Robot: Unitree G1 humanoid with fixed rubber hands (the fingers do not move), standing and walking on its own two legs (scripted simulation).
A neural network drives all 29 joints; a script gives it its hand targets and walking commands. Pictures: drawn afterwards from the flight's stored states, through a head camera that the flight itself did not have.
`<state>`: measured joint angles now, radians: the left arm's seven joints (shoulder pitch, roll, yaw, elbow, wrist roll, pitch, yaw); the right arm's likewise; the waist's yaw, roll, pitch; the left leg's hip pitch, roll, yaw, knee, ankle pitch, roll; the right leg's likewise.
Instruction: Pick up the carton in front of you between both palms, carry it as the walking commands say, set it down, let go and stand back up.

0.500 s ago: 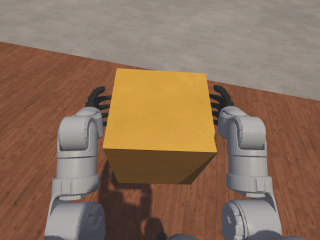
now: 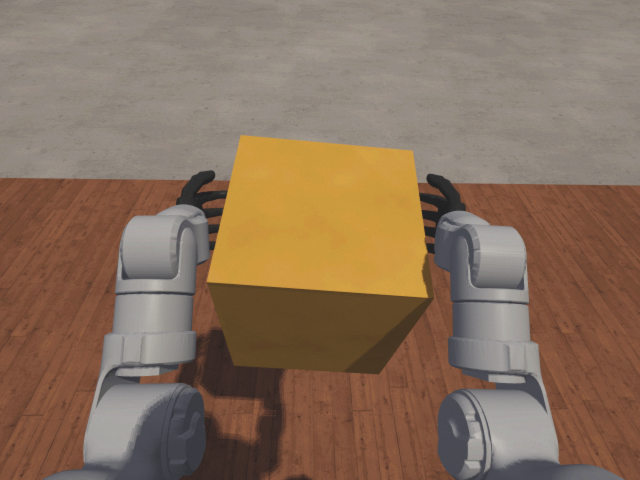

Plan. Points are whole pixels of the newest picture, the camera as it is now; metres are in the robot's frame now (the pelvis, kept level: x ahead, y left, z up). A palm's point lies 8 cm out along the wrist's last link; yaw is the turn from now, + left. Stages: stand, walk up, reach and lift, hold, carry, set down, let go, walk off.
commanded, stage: carry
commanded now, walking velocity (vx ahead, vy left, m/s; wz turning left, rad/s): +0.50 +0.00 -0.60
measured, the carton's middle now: (316, 266) +0.37 +0.03 +0.05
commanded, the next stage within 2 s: none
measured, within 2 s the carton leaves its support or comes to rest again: neither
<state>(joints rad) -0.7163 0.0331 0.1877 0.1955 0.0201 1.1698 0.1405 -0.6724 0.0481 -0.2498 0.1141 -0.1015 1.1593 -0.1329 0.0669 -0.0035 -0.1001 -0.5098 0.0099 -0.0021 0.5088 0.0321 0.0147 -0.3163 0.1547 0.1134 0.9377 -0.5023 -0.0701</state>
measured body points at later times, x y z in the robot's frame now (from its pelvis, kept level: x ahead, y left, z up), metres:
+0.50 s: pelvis +0.27 -0.02 -0.04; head +0.28 -0.03 +0.41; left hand +0.68 +0.00 +0.10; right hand +0.58 -0.29 +0.09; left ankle +0.12 +0.12 -0.66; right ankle +0.33 -0.08 -0.75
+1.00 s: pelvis +0.56 -0.09 -0.08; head +0.55 -0.08 +0.37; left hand +0.95 -0.02 +0.05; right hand +0.89 -0.31 +0.07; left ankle +0.68 -0.07 -0.80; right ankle +0.35 -0.09 -0.72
